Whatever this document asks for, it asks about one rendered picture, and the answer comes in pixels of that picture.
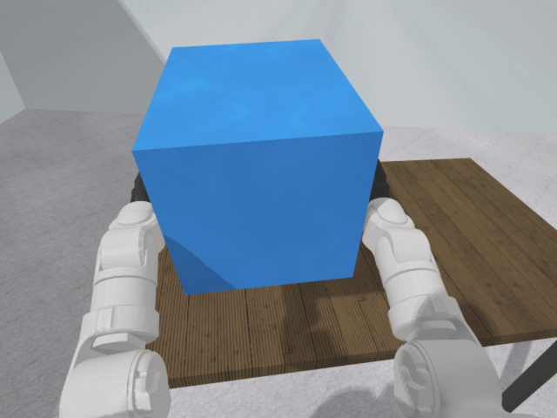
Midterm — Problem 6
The left robot forearm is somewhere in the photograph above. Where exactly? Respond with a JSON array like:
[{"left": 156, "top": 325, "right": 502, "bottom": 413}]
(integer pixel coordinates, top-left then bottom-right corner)
[{"left": 59, "top": 201, "right": 165, "bottom": 418}]

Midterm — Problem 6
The right robot hand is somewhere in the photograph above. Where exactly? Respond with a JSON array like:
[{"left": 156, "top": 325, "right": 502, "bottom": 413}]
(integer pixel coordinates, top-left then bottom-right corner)
[{"left": 368, "top": 159, "right": 390, "bottom": 204}]

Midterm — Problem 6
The right robot upper arm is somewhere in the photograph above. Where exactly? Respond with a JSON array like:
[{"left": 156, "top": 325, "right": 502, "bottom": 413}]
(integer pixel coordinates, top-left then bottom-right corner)
[{"left": 393, "top": 340, "right": 540, "bottom": 418}]

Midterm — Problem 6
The carton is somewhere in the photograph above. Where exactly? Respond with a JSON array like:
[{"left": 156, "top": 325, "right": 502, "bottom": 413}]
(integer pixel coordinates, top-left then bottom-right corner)
[{"left": 131, "top": 39, "right": 384, "bottom": 295}]

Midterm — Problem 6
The left robot upper arm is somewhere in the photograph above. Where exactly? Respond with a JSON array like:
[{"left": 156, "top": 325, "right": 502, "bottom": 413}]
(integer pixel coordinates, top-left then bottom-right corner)
[{"left": 61, "top": 348, "right": 171, "bottom": 418}]

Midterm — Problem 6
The right robot forearm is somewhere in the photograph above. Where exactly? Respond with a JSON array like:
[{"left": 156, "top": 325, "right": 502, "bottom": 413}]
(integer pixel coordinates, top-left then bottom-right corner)
[{"left": 362, "top": 198, "right": 502, "bottom": 404}]

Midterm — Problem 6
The left robot hand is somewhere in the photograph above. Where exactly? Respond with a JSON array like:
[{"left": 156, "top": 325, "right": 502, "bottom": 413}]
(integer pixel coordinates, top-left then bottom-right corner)
[{"left": 131, "top": 172, "right": 151, "bottom": 203}]

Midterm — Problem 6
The table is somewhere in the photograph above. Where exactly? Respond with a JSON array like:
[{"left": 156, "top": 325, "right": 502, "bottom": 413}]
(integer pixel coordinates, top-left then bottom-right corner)
[{"left": 145, "top": 158, "right": 557, "bottom": 413}]

